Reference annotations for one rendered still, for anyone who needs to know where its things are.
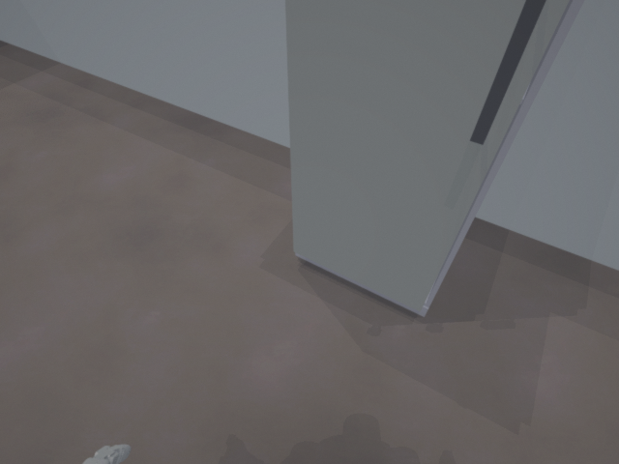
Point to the handle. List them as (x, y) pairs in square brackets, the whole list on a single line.
[(520, 37)]

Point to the robot left hand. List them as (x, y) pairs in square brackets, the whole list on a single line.
[(110, 455)]

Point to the fridge door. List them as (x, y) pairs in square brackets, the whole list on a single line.
[(384, 96)]

